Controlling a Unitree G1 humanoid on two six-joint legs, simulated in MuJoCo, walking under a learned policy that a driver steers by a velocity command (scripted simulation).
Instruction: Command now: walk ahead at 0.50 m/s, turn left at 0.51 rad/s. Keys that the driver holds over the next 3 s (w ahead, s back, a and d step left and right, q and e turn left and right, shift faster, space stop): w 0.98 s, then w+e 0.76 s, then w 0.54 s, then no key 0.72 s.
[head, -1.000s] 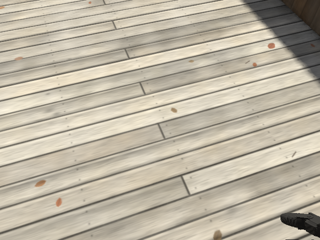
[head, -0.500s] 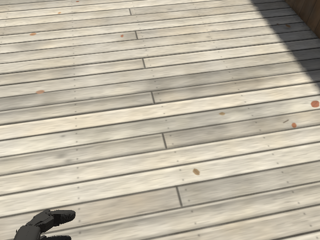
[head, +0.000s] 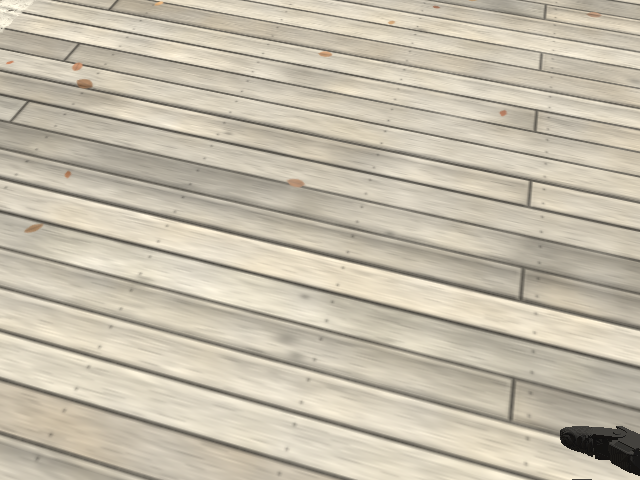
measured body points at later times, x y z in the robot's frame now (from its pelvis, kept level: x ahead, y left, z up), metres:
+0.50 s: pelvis +0.29 +0.00 +0.01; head +0.32 +0.01 +0.46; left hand +0.49 +0.25 -0.08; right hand +0.33 -0.28 -0.11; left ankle +0.13 +0.09 -0.72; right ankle +0.47 -0.11 -0.70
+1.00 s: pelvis +0.57 +0.02 +0.02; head +0.60 +0.03 +0.47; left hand +0.55 +0.30 -0.11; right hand +0.81 -0.19 -0.07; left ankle +0.74 +0.18 -0.69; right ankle +0.47 -0.10 -0.72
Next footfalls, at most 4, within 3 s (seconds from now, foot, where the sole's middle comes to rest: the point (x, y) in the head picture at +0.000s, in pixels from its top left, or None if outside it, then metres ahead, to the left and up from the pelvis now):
0.54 right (395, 450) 0.51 -0.10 -0.75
1.06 left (277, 322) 0.78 0.18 -0.75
1.60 right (389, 236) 1.05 -0.08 -0.75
2.10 left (353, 139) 1.41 0.03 -0.75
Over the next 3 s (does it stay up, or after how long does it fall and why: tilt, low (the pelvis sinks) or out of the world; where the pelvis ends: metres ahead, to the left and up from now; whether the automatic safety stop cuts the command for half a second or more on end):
stays up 1.50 -0.12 0.02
